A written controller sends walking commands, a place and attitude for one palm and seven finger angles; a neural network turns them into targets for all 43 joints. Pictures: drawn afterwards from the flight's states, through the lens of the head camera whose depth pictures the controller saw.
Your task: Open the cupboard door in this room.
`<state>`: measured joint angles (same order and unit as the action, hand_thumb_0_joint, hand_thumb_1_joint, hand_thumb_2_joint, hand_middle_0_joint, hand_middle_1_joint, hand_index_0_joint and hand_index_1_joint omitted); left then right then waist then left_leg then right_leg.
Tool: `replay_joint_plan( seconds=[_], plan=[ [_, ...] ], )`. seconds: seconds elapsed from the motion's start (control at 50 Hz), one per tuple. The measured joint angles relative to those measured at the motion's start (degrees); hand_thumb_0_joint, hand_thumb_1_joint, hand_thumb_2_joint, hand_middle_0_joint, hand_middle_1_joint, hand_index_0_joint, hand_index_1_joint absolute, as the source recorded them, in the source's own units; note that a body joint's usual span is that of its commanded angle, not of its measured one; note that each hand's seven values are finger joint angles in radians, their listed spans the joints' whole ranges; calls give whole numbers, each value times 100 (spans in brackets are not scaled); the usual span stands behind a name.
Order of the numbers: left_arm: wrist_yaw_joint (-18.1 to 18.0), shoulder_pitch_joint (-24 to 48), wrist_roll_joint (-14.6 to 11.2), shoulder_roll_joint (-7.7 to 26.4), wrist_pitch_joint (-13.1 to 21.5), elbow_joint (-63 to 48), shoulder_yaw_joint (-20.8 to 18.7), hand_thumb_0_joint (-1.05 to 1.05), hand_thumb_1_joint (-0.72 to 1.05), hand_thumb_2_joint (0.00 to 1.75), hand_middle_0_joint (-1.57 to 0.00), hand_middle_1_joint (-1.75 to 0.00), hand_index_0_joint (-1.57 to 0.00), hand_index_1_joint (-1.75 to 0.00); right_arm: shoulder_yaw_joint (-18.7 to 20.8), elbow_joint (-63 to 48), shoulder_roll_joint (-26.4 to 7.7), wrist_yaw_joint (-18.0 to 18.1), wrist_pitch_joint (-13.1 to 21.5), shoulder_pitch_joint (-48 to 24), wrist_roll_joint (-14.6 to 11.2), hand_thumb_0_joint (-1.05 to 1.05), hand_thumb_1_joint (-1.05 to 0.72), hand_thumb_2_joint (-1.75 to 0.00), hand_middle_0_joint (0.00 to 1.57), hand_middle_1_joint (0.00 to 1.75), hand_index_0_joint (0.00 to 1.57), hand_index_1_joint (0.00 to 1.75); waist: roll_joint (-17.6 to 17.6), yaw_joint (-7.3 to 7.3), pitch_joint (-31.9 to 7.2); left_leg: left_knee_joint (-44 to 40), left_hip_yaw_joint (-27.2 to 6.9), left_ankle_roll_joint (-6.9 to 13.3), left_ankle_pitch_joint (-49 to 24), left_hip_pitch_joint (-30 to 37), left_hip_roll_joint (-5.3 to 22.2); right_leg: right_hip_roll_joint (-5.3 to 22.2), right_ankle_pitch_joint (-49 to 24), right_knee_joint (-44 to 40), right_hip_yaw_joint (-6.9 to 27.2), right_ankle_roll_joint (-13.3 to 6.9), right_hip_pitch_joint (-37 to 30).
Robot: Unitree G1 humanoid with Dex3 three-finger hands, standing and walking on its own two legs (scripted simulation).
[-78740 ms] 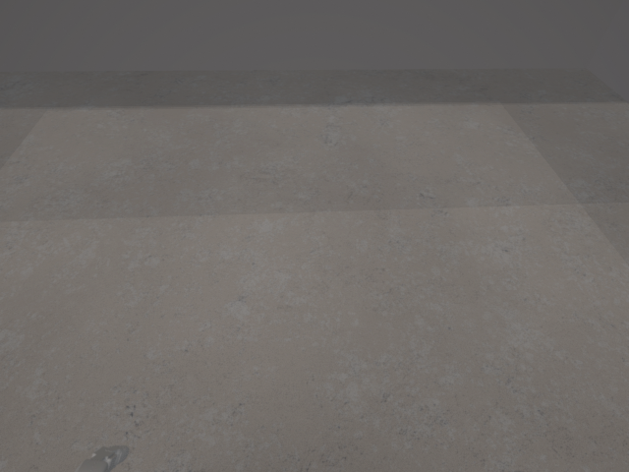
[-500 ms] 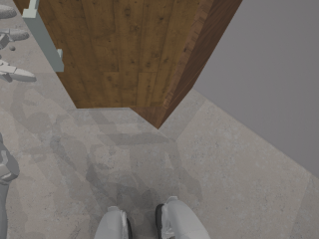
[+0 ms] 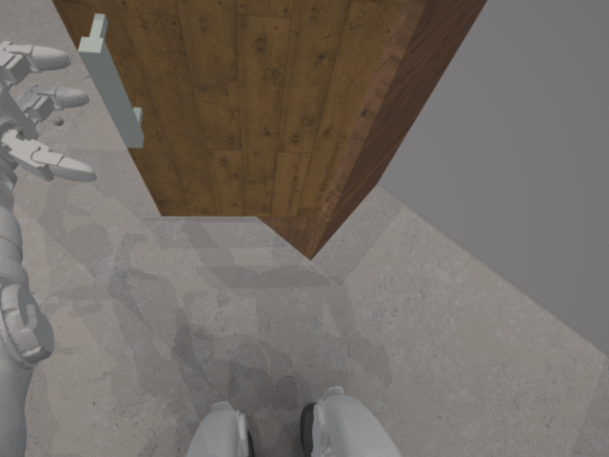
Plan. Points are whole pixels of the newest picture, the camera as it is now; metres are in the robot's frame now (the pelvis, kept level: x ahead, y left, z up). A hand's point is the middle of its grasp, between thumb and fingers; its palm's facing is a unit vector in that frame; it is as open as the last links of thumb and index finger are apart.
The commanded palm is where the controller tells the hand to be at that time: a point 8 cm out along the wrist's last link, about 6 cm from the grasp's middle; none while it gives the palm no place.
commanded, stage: move the hooked fingers beside the handle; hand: left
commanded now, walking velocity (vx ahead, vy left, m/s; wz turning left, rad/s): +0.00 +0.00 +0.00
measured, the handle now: (119, 88) +0.56 +0.19 +0.06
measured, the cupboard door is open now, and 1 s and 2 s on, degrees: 42 42 42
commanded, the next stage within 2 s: slide the fingers in behind the handle in 0.20 s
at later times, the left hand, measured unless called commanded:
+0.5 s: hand (68, 112) +0.52 +0.24 +0.07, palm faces -0.05 -1.00 +0.00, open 14.0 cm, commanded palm +0.50 +0.28 +0.06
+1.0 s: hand (101, 118) +0.51 +0.21 +0.07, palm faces -0.05 -1.00 -0.01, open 14.0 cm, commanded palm +0.49 +0.25 +0.06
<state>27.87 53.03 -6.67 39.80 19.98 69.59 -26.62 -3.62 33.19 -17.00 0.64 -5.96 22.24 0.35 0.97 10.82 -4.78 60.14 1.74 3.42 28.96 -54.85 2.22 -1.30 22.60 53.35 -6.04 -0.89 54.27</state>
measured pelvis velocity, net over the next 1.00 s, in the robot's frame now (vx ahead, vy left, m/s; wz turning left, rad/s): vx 0.00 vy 0.00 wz -0.01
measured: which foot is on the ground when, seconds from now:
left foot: down 0.00-1.00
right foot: down 0.00-1.00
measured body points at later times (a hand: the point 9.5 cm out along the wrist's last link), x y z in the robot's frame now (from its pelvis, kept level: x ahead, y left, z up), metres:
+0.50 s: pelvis +0.00 +0.00 -0.01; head +0.16 +0.03 +0.41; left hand +0.52 +0.30 +0.07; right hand -0.03 -0.27 -0.10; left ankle -0.01 +0.07 -0.67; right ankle +0.02 -0.12 -0.67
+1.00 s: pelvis +0.00 +0.00 +0.00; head +0.15 +0.03 +0.42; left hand +0.51 +0.26 +0.07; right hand +0.00 -0.26 -0.11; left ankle -0.01 +0.07 -0.67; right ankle +0.02 -0.12 -0.67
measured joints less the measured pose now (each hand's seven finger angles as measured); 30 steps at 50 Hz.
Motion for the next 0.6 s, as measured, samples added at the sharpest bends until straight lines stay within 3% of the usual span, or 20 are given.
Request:
replay_joint_plan(
  seconds=[0.18,0.36,0.5,0.6],
  plan=[
    [-172,223,182,115,125,19,-193,-1,-50,30,-30,-120,-30,-120,-40,-13,16,22,74,-57,24,0,-90,-90,20,30,20,30,-3,117,57,205,0,-17,34,-269,28,-15,30,212,-2,-25,281],
    [-36,325,182,405,-90,185,-206,-1,-50,30,-30,-119,-30,-120,-121,3,42,34,39,112,-13,0,-90,-90,20,30,20,30,32,153,88,210,8,-20,21,-354,53,-41,4,207,9,-33,371],
    [-9,308,49,254,-35,56,-168,-1,-50,30,-30,-119,-30,-120,-90,97,51,0,38,179,1,0,-90,-90,20,30,20,30,8,148,33,226,-2,-19,42,-382,56,-46,19,210,3,-32,392],
    [-187,115,49,48,-80,-184,-131,-1,-50,30,-30,-119,-29,-120,-20,57,48,-30,21,202,16,0,-90,-90,20,30,20,30,25,131,-7,173,2,-16,42,-314,50,-46,14,148,11,-19,320]
  ],
)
